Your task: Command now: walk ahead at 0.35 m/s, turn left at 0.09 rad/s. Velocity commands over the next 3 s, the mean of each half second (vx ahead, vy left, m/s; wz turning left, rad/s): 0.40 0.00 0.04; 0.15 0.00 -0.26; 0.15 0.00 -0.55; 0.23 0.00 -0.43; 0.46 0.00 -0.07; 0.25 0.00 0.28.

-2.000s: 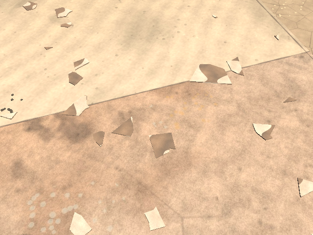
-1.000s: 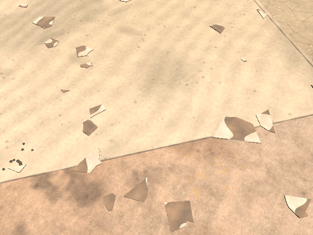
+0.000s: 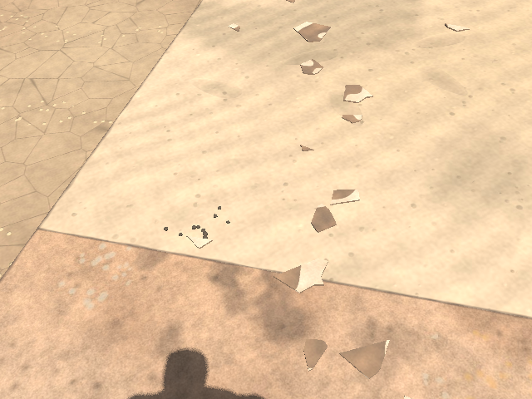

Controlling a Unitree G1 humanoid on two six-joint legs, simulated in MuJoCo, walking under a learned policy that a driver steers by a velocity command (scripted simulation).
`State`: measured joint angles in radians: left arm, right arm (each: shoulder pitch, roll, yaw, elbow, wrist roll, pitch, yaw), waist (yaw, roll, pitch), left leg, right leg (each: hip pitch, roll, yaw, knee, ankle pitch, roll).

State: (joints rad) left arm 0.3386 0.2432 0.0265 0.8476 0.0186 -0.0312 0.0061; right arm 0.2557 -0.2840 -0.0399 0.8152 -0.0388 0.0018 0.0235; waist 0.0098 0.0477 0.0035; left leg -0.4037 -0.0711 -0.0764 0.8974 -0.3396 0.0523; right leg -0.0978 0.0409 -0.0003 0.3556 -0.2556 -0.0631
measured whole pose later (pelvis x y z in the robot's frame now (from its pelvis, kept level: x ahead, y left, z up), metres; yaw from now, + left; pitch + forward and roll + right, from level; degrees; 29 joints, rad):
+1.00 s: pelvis +0.35 +0.04 -0.01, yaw -10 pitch +0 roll +1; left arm 0.23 0.24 0.06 0.89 0.01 0.01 0.01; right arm 0.19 -0.24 -0.04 0.89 -0.04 0.01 -0.02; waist 0.01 0.02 0.06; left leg -0.42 -0.01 0.00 1.05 -0.44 0.00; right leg -0.32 0.10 0.00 0.47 -0.16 -0.12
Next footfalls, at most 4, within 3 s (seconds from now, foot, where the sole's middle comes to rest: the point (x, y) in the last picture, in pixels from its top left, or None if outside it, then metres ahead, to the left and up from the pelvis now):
0.32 left None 0.30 0.13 -0.78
0.84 right None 0.44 -0.03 -0.78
1.32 left None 0.51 0.15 -0.78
1.80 right None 0.42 -0.05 -0.78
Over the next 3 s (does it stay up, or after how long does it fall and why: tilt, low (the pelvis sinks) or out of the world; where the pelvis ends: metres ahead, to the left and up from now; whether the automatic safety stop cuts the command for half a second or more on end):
stays up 0.84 -0.30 -0.01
